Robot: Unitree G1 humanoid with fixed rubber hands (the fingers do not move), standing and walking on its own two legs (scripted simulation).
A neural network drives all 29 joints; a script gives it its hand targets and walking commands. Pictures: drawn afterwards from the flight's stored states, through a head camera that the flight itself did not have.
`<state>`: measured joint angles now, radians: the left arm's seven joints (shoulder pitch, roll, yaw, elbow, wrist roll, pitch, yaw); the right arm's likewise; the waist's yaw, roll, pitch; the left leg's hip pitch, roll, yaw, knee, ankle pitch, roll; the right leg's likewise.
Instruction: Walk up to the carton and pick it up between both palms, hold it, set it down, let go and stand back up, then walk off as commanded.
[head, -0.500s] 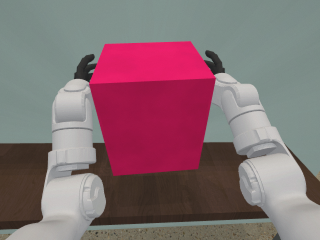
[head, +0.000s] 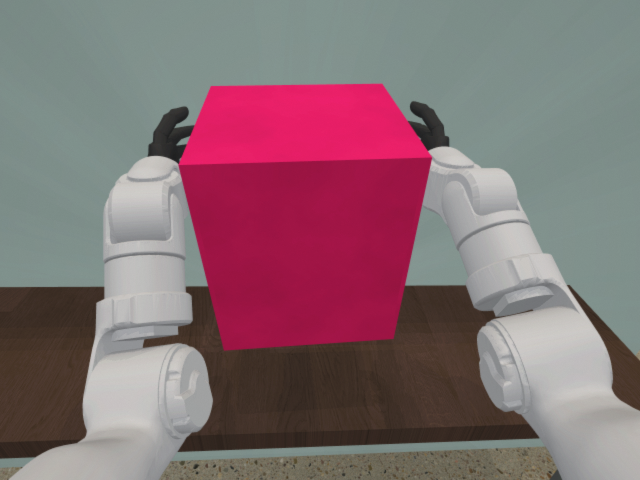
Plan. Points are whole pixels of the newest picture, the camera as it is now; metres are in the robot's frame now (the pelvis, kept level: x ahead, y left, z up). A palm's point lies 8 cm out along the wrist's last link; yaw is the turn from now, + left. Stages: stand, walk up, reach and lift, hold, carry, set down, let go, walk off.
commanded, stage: hold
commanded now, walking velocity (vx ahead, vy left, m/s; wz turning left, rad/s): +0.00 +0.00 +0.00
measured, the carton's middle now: (304, 215) +0.37 +0.01 +0.24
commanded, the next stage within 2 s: set down in 0.78 s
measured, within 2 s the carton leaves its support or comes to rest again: neither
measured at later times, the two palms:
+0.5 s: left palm (169, 170) +0.37 +0.16 +0.30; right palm (434, 165) +0.37 -0.14 +0.31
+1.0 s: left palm (170, 138) +0.38 +0.15 +0.33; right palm (441, 146) +0.37 -0.15 +0.33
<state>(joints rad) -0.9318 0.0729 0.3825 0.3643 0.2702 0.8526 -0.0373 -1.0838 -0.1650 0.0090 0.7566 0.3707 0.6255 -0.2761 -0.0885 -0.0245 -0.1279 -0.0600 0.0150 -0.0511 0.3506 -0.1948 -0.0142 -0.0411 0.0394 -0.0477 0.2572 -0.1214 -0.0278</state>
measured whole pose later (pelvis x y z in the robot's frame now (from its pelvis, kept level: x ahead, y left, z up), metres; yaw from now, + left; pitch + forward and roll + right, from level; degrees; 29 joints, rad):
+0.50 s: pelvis +0.00 +0.00 +0.00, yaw +0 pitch -6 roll -1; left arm -0.93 0.06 0.39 0.36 0.28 0.85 -0.04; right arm -1.08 -0.17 0.02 0.75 0.38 0.63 -0.28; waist -0.09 -0.01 -0.13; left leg -0.06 0.01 -0.04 0.35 -0.19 -0.01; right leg -0.04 0.04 -0.04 0.26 -0.12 -0.02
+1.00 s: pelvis +0.00 +0.00 +0.00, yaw -1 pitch -7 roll -1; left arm -1.06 0.09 0.44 0.42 0.29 0.79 -0.03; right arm -1.15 -0.13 -0.10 0.80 0.29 0.53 -0.25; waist -0.11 -0.04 -0.09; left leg -0.04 0.01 -0.04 0.35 -0.19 -0.01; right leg -0.03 0.04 -0.03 0.27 -0.12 -0.02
